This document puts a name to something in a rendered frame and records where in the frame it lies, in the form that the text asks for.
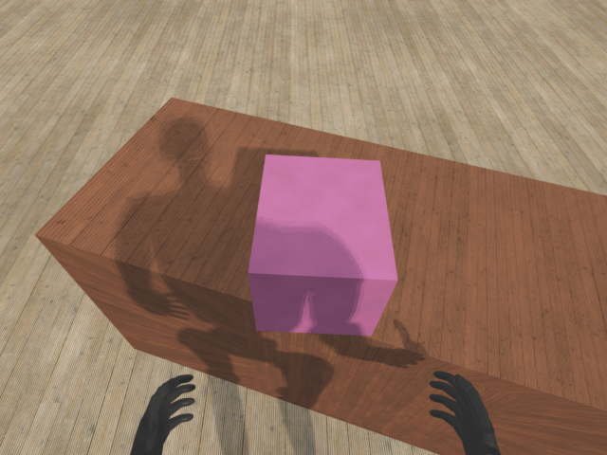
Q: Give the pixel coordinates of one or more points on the right robot hand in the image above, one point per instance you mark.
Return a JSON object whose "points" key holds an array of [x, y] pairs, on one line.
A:
{"points": [[471, 422]]}

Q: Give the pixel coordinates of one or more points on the carton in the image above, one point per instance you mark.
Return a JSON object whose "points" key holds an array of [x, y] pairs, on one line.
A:
{"points": [[322, 258]]}

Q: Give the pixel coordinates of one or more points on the pedestal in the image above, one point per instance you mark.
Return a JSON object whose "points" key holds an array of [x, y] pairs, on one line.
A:
{"points": [[502, 279]]}

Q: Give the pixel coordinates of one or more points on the left robot hand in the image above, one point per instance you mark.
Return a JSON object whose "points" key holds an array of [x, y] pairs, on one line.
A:
{"points": [[155, 425]]}

